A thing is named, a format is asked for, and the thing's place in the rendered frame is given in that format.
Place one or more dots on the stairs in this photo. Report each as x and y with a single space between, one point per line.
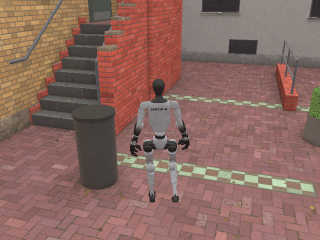
75 84

